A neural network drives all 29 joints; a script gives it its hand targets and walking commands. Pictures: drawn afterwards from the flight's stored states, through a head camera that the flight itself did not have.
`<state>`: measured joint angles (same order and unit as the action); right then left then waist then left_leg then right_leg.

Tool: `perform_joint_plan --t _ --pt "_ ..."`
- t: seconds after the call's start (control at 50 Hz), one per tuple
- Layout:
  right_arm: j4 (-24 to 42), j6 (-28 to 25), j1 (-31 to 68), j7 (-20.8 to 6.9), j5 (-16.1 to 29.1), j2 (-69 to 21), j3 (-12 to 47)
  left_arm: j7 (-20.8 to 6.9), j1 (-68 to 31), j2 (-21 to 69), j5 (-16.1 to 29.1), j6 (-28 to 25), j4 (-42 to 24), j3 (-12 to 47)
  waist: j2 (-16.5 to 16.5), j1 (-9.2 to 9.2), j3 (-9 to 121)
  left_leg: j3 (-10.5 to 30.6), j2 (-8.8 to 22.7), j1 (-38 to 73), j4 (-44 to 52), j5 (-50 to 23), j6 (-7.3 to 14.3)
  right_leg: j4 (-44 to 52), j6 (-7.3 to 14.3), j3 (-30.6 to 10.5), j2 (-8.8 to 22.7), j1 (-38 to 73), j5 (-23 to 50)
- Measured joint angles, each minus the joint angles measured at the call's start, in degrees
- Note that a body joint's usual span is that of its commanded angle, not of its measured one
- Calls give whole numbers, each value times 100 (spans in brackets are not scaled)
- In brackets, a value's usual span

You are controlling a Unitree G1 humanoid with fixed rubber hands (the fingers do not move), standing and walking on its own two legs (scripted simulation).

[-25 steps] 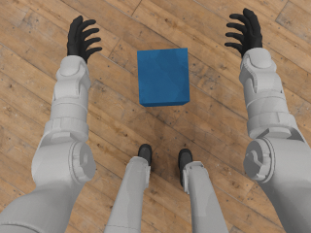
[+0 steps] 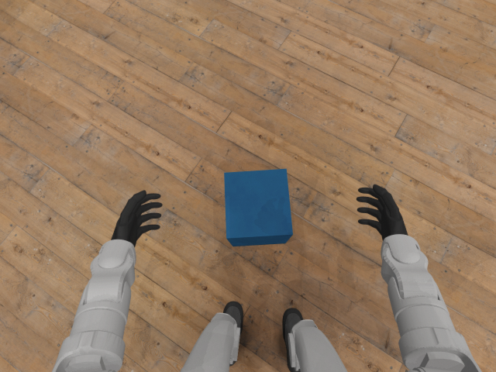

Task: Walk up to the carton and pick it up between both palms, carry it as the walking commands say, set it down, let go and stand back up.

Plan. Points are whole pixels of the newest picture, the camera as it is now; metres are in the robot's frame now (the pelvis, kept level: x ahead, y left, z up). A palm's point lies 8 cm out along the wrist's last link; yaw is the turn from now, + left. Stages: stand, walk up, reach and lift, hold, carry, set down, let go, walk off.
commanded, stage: let go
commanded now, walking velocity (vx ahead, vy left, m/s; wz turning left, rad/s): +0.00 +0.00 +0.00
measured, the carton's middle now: (257, 211) +0.47 +0.02 -0.61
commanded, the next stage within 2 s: stand in 0.84 s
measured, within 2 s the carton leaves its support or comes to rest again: neither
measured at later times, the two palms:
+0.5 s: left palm (110, 316) +0.19 +0.22 -0.03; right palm (457, 328) +0.20 -0.25 -0.03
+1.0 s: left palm (81, 323) +0.18 +0.27 -0.04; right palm (473, 342) +0.18 -0.27 -0.04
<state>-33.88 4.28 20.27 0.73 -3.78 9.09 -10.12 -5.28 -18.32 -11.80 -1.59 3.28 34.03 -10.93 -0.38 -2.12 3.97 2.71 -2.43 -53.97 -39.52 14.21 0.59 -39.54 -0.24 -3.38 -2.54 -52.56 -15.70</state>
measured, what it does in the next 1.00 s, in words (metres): stands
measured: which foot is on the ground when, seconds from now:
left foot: down 0.00-1.00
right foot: down 0.00-1.00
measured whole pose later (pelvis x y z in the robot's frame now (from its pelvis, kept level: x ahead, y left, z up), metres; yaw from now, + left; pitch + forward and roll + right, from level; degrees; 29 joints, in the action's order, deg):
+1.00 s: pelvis +0.03 +0.00 +0.03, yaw +0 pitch -1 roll +0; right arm -36.9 2.4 -11.3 0.5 -2.5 16.3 -2.2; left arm 0.3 12.0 -17.2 -2.3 3.9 33.6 -2.6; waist 1.0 -0.3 -0.7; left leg 2.5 -1.8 -11.1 -29.1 16.9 0.8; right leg -27.9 0.6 -2.8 -2.0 -9.2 -17.6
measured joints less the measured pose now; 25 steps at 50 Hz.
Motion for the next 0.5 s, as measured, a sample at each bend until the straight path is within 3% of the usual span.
perform_joint_plan --t 0.32,0.5 --pt "618 -372 -2837 -280 326 211 596 132 2817 68 157 -259 -811 732 -7 117 -519 61 63 3290 1224 -33 -41 1227 117 31 14 3292 42" --pt "909 18 -3355 -430 391 343 794 85 3195 -67 177 150 -971 863 60 216 -779 65 94 4501 1479 33 -60 1475 160 55 9 4500 -25"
